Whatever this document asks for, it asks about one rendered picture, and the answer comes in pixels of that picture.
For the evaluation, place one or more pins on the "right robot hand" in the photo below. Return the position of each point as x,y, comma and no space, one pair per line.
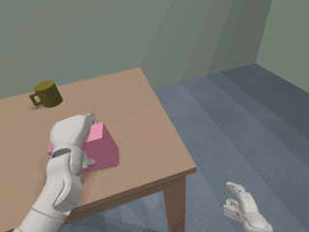
236,209

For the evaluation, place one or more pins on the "left robot forearm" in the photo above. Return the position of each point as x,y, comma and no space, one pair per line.
61,193

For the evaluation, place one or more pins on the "left robot hand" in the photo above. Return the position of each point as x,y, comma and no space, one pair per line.
74,131

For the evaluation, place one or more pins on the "table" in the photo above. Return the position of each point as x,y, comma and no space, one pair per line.
152,156

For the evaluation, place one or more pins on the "right robot forearm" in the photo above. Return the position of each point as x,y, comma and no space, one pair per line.
255,222

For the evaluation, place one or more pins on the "sponge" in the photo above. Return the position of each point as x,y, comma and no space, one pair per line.
100,147

